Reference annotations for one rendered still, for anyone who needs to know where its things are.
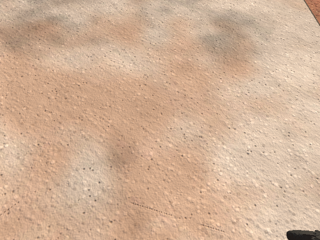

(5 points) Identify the robot right hand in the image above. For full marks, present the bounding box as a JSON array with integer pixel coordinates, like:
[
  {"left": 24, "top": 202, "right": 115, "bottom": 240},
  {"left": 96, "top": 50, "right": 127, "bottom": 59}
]
[{"left": 286, "top": 230, "right": 320, "bottom": 240}]

